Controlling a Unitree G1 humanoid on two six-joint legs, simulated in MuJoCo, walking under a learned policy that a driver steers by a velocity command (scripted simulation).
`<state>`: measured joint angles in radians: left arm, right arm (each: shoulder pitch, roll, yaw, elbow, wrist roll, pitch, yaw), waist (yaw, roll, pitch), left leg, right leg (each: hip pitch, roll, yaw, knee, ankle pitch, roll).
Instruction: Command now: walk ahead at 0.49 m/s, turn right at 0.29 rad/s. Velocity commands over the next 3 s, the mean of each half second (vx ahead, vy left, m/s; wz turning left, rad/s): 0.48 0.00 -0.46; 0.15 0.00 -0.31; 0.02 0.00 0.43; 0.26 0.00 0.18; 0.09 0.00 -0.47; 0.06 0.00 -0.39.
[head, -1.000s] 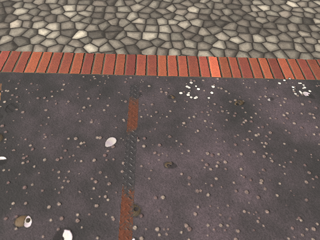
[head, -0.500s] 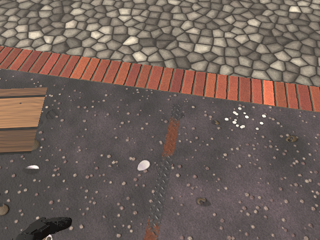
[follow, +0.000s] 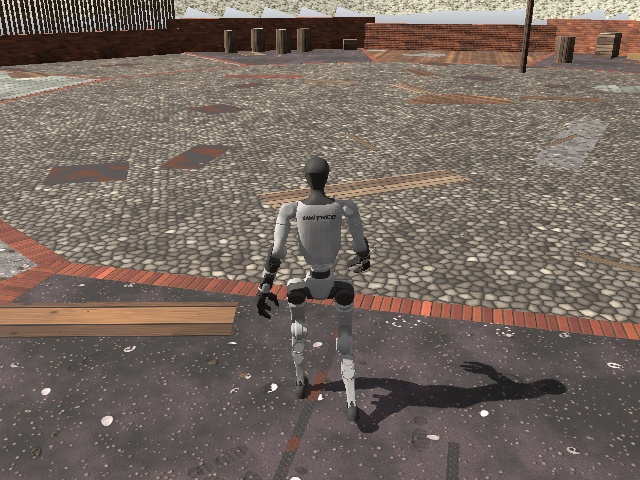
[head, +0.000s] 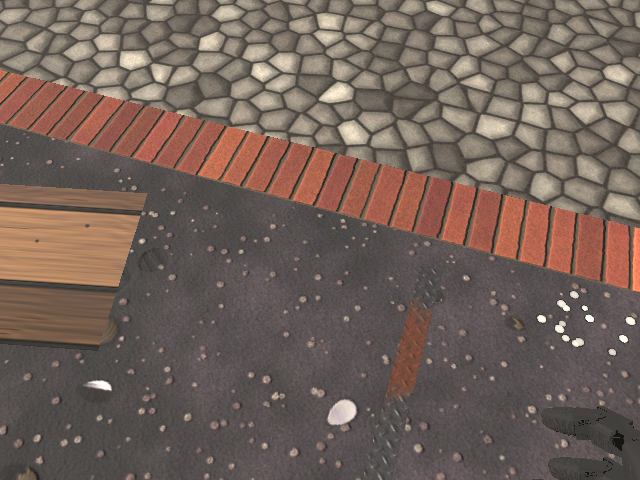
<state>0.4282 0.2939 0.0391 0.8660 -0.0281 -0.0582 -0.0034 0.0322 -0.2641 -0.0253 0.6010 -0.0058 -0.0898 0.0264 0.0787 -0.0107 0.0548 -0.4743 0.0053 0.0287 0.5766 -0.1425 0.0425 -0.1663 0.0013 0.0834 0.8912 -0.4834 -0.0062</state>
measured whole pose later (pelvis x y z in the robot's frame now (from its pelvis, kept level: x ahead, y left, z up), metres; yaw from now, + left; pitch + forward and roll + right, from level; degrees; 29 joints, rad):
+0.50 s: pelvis +0.27 -0.05 -0.01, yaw -16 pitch +1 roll +2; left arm 0.08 0.29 0.05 0.62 -0.01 -0.03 -0.05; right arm 0.31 -0.30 -0.07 0.82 0.01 -0.04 -0.01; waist -0.05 -0.02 0.08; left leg -0.04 0.07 0.20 0.76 -0.48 -0.04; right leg -0.51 0.01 -0.05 0.63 -0.10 -0.10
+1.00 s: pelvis +0.43 -0.07 +0.01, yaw -25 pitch +1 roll +0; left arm 0.16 0.27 0.02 0.73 0.03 -0.01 0.01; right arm 0.17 -0.27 -0.03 0.73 -0.01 -0.03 0.00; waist 0.00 -0.01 0.02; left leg -0.38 -0.01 -0.04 0.54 -0.18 0.00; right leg -0.24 0.07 0.08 0.58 -0.35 -0.02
